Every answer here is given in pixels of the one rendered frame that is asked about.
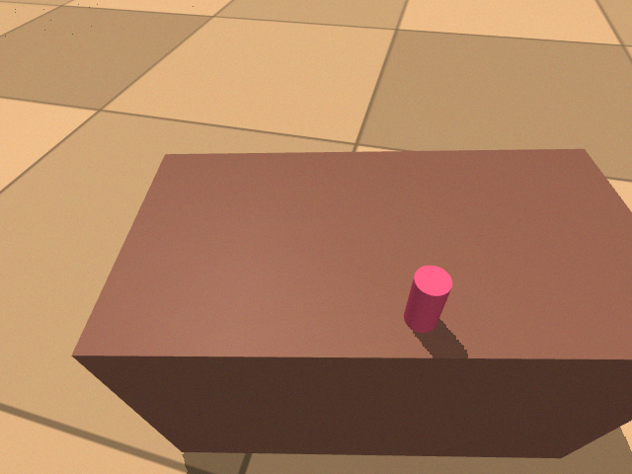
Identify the can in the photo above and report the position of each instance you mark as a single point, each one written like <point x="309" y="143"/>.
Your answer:
<point x="429" y="291"/>

